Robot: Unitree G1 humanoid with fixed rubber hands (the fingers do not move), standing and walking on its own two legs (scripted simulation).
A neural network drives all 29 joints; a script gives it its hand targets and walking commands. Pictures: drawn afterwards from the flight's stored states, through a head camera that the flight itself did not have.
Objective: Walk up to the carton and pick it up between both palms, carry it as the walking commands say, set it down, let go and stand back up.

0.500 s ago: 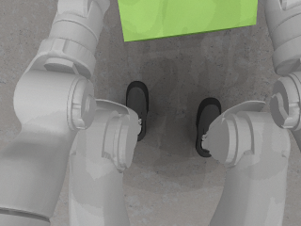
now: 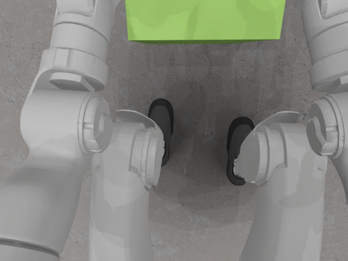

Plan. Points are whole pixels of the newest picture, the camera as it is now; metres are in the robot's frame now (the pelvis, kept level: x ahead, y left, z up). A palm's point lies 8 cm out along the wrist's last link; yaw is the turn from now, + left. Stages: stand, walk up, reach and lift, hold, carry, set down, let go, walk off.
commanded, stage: reach and lift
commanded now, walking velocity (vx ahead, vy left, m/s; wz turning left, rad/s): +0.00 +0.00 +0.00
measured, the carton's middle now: out of the picture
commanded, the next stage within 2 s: none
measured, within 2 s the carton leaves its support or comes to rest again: neither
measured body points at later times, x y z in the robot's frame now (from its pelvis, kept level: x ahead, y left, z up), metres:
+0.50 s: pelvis +0.00 -0.01 +0.02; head +0.35 -0.02 +0.28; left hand +0.57 +0.16 -0.09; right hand +0.58 -0.14 -0.11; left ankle +0.17 +0.11 -0.34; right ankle +0.12 -0.12 -0.34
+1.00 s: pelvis -0.01 +0.00 +0.07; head +0.34 -0.01 +0.35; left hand +0.54 +0.17 -0.02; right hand +0.57 -0.13 -0.04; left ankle +0.17 +0.11 -0.34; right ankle +0.12 -0.12 -0.34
